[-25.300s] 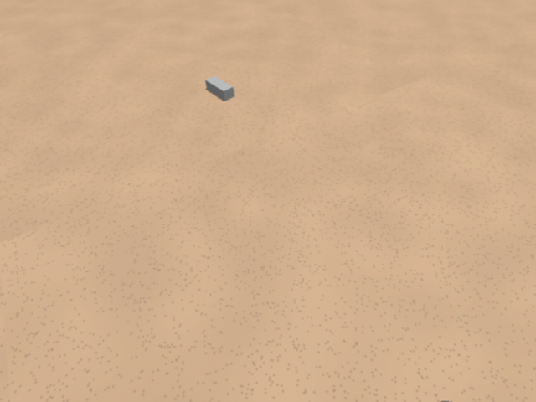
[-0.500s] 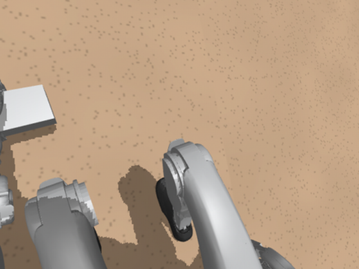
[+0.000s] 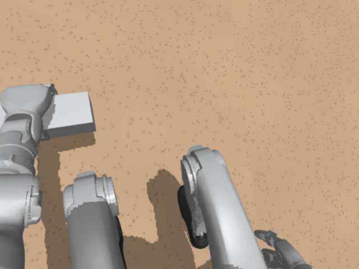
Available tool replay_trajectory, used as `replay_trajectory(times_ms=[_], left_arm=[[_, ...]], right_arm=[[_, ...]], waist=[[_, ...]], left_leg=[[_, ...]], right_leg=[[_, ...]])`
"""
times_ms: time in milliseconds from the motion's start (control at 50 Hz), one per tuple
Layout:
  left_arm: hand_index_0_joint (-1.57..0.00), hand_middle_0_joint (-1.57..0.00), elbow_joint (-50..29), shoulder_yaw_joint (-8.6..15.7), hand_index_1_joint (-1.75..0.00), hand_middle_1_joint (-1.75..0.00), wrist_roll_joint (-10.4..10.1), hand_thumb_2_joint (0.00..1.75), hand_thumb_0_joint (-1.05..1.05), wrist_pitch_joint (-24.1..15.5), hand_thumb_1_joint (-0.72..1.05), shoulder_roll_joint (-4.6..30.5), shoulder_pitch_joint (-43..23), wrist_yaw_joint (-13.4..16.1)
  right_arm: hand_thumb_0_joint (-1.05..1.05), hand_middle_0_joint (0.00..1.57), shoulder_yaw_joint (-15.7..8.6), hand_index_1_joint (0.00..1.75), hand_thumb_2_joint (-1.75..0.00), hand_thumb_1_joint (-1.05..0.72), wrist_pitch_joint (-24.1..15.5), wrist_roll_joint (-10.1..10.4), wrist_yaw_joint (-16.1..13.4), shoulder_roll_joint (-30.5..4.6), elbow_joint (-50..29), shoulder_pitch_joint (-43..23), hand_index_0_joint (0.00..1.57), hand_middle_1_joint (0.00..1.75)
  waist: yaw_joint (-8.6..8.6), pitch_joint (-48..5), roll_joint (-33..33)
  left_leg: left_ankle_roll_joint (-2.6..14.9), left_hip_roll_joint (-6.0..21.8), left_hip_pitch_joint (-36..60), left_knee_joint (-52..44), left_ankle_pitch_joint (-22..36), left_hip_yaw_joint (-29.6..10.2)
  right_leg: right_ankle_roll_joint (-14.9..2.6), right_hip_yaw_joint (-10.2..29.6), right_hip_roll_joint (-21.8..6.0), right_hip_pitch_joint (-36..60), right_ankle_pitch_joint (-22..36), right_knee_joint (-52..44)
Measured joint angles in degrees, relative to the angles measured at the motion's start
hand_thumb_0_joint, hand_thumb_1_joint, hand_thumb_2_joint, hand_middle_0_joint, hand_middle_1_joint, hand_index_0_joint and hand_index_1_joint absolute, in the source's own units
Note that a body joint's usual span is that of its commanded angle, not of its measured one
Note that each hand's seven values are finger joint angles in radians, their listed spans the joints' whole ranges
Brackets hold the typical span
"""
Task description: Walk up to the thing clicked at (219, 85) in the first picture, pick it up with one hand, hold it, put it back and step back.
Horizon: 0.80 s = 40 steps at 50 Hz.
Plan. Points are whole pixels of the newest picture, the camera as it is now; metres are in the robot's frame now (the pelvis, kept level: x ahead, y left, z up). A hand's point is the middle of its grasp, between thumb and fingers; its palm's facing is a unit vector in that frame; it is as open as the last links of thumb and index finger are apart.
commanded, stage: lift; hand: left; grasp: from above
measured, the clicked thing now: (46, 118) +0.48 +0.24 -0.20
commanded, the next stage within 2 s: hold in 1.72 s
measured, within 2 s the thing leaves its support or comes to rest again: neither
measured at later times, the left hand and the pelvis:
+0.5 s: hand (10, 118) +0.44 +0.26 -0.06, palm faces -0.48 -0.05 -0.88, open 11.1 cm; pelvis +0.00 +0.00 +0.06, yaw +2 degrees
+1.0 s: hand out of the picture +0.38 +0.25 +0.13, palm faces -0.44 -0.10 -0.89, open 11.1 cm; pelvis +0.02 +0.00 +0.22, yaw +5 degrees
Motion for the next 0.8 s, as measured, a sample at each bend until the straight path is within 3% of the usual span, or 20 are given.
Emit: replay_trajectory(times_ms=[100, 180, 360, 520, 800], left_arm=[[-0.62, -0.62, -1.9, -0.1, -0.63, -0.67, -0.4, 0.62, -0.01, -0.1, -0.17, -0.4, 0.6, -0.2], [-0.61, -0.61, -3.8, -0.2, -0.64, -0.67, -1.8, 0.62, -0.01, 1.0, -0.16, -1.4, 1.4, -1.3], [-0.61, -0.61, -9.9, -1.2, -0.64, -0.67, -4.6, 0.62, -0.01, 2.5, -0.16, -3.1, 5.0, -7.1], [-0.60, -0.60, -19.8, -2.5, -0.64, -0.68, -7.0, 0.61, -0.01, 2.5, -0.16, -4.8, 12.1, -11.0], [-0.60, -0.60, -32.3, -5.6, -0.64, -0.68, -10.6, 0.61, -0.01, 6.4, -0.16, -7.9, 23.3, -12.4]], right_arm=[[0.00, 0.20, -0.7, 0.30, -0.91, -0.92, 0.9, 0.6, -1.6, 0.5, 0.4, 0.8, 0.20, 0.30], [0.00, 0.20, -1.6, 0.30, -0.91, -0.92, 1.8, 1.5, -2.5, 0.8, 0.8, 1.4, 0.20, 0.30], [0.00, 0.20, -2.9, 0.30, -0.91, -0.91, 4.5, 3.4, -4.0, 1.0, -0.6, 2.0, 0.20, 0.30], [0.00, 0.20, -4.1, 0.30, -0.91, -0.91, 6.5, 5.1, -5.6, 0.8, -2.8, 2.2, 0.20, 0.30], [0.00, 0.20, -5.6, 0.30, -0.91, -0.91, 7.5, 7.6, -9.6, 2.1, -4.1, -0.6, 0.20, 0.30]], waist=[[0.53, -0.8, 0.2], [1.16, -2.2, 0.6], [3.06, -4.1, 1.8], [5.50, -6.0, 2.2], [8.24, -7.9, 1.6]], left_leg=[[-0.04, 0.0, 0.4, -1.1, 0.1, 0.5], [0.10, 0.1, 1.1, -2.5, -0.1, 1.0], [0.63, 0.6, 5.6, -7.1, -0.2, 2.1], [0.77, 0.7, 10.7, -12.5, 0.4, 2.8], [0.62, 1.3, 27.3, -26.9, 2.2, 3.9]], right_leg=[[0.06, 0.4, -0.1, 0.2, 0.0, -0.7], [0.00, 0.8, -0.3, 0.8, -0.3, -1.8], [0.26, 1.5, -0.5, 4.9, -0.5, -5.9], [-0.05, 1.7, -0.9, 9.8, -0.1, -10.9], [-0.36, 1.9, -1.3, 25.8, 1.5, -24.4]])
